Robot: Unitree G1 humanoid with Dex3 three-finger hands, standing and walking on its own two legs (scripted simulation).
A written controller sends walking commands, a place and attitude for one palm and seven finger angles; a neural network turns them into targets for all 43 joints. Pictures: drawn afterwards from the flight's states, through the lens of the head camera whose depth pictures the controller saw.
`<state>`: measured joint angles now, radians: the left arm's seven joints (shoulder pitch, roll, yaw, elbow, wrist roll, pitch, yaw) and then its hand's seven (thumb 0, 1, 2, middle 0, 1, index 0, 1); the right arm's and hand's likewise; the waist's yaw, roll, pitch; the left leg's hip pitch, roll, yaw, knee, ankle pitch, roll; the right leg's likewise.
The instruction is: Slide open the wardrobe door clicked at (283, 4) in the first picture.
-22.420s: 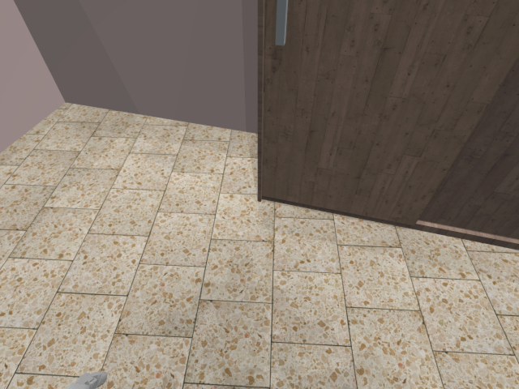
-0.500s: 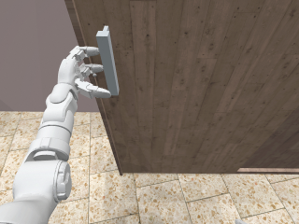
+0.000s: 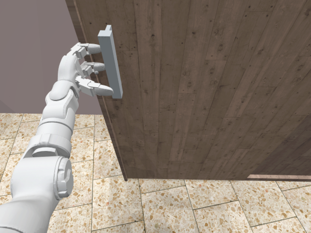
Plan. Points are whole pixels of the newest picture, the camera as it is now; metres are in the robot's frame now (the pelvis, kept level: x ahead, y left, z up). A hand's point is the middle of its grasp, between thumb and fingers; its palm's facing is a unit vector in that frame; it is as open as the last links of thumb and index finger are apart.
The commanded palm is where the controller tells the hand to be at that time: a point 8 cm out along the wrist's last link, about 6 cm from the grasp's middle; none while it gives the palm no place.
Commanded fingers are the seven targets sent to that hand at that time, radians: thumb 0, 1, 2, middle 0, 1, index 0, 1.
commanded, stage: slide the fingers in behind the handle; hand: left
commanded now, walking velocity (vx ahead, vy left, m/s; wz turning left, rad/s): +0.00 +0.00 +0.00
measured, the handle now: (113, 64) +0.51 +0.11 +0.17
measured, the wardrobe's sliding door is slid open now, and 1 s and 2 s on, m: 0.00 0.00 0.00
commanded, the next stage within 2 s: grip the handle and tug to test in 1.84 s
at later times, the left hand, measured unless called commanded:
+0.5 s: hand (108, 74) +0.46 +0.12 +0.18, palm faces -0.04 -1.00 +0.02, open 13.9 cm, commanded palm +0.43 +0.18 +0.18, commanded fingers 0.00 -0.50 0.30 -0.30 -1.20 -0.30 -1.20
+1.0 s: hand (109, 76) +0.45 +0.11 +0.18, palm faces -0.03 -1.00 +0.01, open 14.2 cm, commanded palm +0.42 +0.16 +0.18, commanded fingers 0.00 -0.50 0.30 -0.30 -1.20 -0.30 -1.20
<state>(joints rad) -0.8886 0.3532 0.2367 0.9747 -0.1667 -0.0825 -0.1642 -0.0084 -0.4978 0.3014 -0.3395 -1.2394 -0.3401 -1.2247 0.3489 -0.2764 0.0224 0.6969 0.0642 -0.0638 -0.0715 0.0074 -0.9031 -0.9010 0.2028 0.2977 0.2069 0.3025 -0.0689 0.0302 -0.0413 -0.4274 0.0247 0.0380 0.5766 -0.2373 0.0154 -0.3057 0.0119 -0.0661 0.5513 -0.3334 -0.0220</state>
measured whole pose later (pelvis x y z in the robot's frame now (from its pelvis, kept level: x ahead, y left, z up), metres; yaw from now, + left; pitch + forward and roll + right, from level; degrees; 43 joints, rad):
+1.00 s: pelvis +0.00 +0.00 +0.00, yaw +0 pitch +3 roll +0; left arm -0.80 0.24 0.16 0.81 -0.17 -0.04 -0.06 -0.01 -0.50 0.30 -0.28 -1.20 -0.26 -1.18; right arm 0.31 -0.26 0.02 0.68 0.06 -0.07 -0.05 0.01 -0.90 -0.90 0.20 0.30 0.21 0.30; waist -0.05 0.04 -0.05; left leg -0.38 0.02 0.04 0.56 -0.23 0.01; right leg -0.27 0.01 -0.06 0.54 -0.33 -0.02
